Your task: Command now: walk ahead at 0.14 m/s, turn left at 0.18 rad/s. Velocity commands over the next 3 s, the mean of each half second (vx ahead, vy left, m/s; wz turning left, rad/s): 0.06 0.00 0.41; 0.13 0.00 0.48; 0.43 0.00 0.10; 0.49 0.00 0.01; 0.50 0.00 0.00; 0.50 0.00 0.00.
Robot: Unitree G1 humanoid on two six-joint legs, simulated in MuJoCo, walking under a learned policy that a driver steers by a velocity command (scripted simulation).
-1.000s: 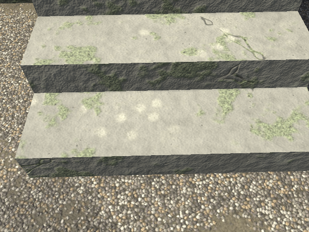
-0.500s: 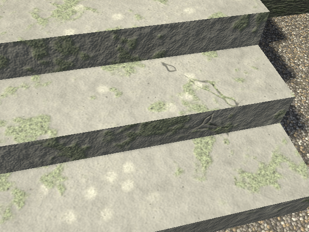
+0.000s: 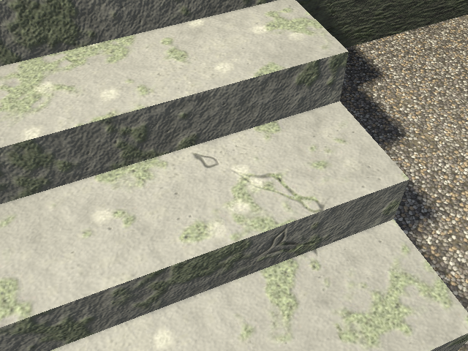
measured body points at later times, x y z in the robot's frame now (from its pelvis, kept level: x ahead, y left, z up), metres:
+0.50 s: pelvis -0.02 +0.00 +0.00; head +0.01 +0.02 +0.45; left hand +0.06 +0.30 -0.12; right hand +0.17 -0.24 -0.10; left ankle -0.04 +0.10 -0.74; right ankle +0.00 -0.14 -0.68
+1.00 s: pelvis -0.03 -0.04 +0.01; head -0.02 -0.05 +0.46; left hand -0.09 +0.23 -0.10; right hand +0.20 -0.20 -0.12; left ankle -0.11 +0.04 -0.71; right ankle +0.01 -0.13 -0.74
